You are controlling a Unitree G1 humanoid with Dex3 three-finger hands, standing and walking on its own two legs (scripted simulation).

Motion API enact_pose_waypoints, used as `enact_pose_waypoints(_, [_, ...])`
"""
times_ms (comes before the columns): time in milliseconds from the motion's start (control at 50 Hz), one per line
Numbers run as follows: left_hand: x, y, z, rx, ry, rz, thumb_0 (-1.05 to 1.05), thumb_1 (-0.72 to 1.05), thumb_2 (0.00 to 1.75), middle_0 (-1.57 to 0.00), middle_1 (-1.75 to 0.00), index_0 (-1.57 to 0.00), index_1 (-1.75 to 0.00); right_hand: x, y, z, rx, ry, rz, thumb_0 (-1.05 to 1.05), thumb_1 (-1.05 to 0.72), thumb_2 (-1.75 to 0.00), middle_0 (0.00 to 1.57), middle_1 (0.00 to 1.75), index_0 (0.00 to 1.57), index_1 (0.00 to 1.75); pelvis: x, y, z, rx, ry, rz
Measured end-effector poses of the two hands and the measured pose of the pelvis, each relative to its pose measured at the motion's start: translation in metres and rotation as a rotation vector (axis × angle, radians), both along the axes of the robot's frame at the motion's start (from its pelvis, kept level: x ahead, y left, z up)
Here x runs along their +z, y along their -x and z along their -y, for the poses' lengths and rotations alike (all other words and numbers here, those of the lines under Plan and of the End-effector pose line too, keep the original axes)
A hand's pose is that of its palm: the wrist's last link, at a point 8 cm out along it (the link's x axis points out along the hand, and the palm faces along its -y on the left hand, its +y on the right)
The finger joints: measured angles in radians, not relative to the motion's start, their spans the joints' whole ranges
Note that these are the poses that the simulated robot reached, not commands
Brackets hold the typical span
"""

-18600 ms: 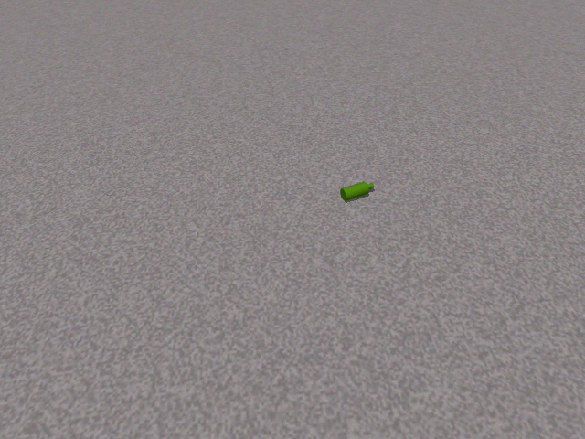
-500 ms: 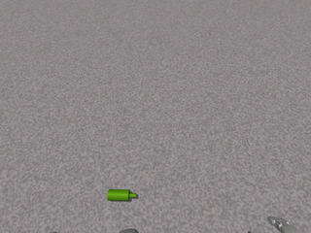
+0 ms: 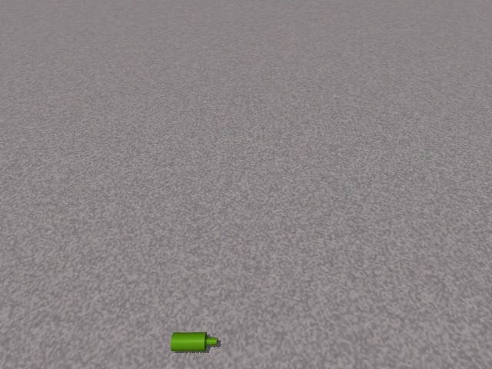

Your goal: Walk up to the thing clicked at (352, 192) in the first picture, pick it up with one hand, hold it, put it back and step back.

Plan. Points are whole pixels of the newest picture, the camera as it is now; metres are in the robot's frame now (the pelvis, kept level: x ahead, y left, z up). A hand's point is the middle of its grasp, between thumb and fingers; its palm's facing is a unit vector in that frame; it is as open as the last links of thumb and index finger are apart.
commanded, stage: walk up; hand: left
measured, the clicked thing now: (194, 341) +0.40 +0.23 -0.74
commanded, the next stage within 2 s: none
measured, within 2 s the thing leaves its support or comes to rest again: neither
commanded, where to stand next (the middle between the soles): +0.01 +0.01 m, yaw +0 degrees
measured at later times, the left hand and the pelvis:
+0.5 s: hand out of the picture +0.03 +0.25 -0.16, palm faces -0.03 -0.91 -0.42, open 7.4 cm; pelvis -0.06 -0.03 -0.02, yaw -1 degrees
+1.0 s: hand out of the picture +0.00 +0.28 -0.15, palm faces +0.04 -0.93 -0.38, open 7.4 cm; pelvis -0.02 -0.01 -0.01, yaw +4 degrees
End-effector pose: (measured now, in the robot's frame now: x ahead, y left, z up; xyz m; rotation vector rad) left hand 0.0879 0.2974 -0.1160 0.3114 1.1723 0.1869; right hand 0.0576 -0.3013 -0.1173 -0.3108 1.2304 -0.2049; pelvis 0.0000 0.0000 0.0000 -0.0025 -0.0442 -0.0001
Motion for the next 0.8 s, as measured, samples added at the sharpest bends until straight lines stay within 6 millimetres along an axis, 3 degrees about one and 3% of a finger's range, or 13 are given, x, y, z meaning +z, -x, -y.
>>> enact_pose_waypoints(160, [0.002, -0.015, -0.005, -0.002, -0.001, -0.006, 0.01, 0.9, 0.9, -0.2, -0.3, -0.21, -0.3, 0.006, -0.017, -0.004, -0.013, 0.004, 0.022, 0.01, -0.91, -0.89, 0.21, 0.3, 0.21, 0.3, 0.003, -0.007, -0.004, -0.004, 0.001, -0.011])
enact_pose_waypoints(320, [-0.001, -0.006, -0.013, 0.008, -0.05, -0.019, 0.01, 0.9, 0.9, -0.2, -0.3, -0.2, -0.3, 0.001, -0.025, 0.01, -0.016, 0.027, 0.042, 0.01, -0.91, -0.89, 0.21, 0.3, 0.21, 0.3, -0.005, 0.023, 0.002, -0.012, -0.011, -0.018])
enact_pose_waypoints(400, [-0.004, 0.016, -0.007, 0.015, -0.079, -0.031, 0.01, 0.9, 0.9, -0.2, -0.3, -0.2, -0.3, -0.009, -0.024, 0.025, 0.002, 0.029, 0.071, 0.01, -0.91, -0.89, 0.21, 0.3, 0.21, 0.3, -0.015, 0.039, 0.015, -0.015, -0.019, -0.012])
enact_pose_waypoints(480, [-0.005, 0.054, 0.007, 0.015, -0.092, -0.07, 0.01, 0.9, 0.9, -0.2, -0.3, -0.2, -0.3, -0.019, -0.019, 0.036, 0.007, 0.02, 0.091, 0.01, -0.91, -0.89, 0.2, 0.3, 0.21, 0.3, -0.02, 0.054, 0.026, -0.015, -0.017, -0.002])
enact_pose_waypoints(540, [0.0, 0.08, 0.016, 0.027, -0.085, -0.105, 0.01, 0.9, 0.9, -0.2, -0.3, -0.2, -0.3, -0.018, -0.005, 0.037, 0.017, 0.007, 0.078, 0.01, -0.91, -0.89, 0.2, 0.3, 0.21, 0.3, -0.013, 0.064, 0.028, -0.015, -0.036, -0.009])
enact_pose_waypoints(620, [0.006, 0.101, 0.023, 0.051, -0.06, -0.083, 0.01, 0.9, 0.9, -0.2, -0.3, -0.21, -0.3, -0.016, 0.024, 0.034, 0.057, -0.013, 0.002, 0.01, -0.91, -0.89, 0.2, 0.3, 0.2, 0.3, -0.006, 0.065, 0.03, 0.019, -0.028, -0.021])
enact_pose_waypoints(700, [0.012, 0.121, 0.018, 0.095, -0.037, -0.032, 0.01, 0.9, 0.9, -0.2, -0.3, -0.21, -0.3, -0.008, 0.044, 0.031, 0.1, -0.011, -0.077, 0.01, -0.91, -0.89, 0.2, 0.3, 0.21, 0.3, -0.001, 0.06, 0.025, 0.063, -0.026, -0.021])
enact_pose_waypoints(800, [0.006, 0.148, -0.009, 0.124, -0.032, -0.083, 0.01, 0.9, 0.9, -0.2, -0.3, -0.21, -0.3, 0.005, 0.04, 0.022, 0.109, 0.02, -0.026, 0.01, -0.91, -0.89, 0.21, 0.3, 0.21, 0.3, -0.003, 0.054, 0.01, 0.087, -0.012, -0.019])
